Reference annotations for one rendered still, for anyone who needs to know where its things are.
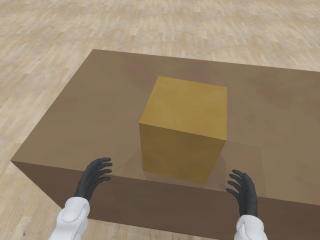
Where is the left robot hand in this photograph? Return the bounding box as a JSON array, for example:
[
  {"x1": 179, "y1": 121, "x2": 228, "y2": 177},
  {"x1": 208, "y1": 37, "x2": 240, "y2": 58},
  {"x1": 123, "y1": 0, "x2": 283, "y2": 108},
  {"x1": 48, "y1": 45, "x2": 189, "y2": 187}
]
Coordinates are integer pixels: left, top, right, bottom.
[{"x1": 73, "y1": 157, "x2": 113, "y2": 201}]

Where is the right robot hand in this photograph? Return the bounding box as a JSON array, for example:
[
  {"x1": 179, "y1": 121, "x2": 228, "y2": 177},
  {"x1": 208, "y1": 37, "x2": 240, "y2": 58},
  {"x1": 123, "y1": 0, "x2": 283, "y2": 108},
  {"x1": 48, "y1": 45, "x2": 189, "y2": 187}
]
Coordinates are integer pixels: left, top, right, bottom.
[{"x1": 226, "y1": 169, "x2": 258, "y2": 218}]

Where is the left robot forearm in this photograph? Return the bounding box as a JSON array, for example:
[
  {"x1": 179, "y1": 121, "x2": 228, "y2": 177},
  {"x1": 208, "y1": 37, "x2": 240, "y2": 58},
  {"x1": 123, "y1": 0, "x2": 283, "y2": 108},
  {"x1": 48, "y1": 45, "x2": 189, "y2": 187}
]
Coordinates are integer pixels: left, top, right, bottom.
[{"x1": 48, "y1": 197, "x2": 90, "y2": 240}]

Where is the right robot forearm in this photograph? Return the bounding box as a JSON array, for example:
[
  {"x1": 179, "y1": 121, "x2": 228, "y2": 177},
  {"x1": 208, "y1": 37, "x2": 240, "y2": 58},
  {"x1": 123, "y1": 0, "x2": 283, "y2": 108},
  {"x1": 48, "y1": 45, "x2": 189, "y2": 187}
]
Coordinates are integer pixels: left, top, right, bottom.
[{"x1": 234, "y1": 215, "x2": 268, "y2": 240}]

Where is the carton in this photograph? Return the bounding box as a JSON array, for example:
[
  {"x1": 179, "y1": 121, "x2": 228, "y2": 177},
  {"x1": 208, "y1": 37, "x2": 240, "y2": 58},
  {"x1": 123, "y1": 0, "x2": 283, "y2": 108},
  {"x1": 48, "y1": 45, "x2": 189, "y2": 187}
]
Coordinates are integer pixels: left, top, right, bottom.
[{"x1": 139, "y1": 76, "x2": 227, "y2": 186}]

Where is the pedestal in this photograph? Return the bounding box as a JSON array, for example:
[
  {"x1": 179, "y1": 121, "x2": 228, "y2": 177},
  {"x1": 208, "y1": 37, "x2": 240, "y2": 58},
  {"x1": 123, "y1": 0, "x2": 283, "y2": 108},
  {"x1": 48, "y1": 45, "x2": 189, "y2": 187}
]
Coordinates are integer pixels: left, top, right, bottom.
[{"x1": 10, "y1": 49, "x2": 320, "y2": 240}]

